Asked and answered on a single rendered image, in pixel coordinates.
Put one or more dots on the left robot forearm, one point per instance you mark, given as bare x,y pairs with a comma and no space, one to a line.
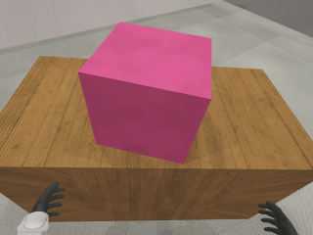
35,223

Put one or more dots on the right robot hand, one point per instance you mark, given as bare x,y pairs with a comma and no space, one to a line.
284,226

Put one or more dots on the pedestal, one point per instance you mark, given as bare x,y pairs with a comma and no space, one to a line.
250,149

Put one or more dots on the left robot hand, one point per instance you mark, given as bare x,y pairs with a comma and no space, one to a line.
42,204

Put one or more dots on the carton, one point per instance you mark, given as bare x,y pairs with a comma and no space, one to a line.
147,90

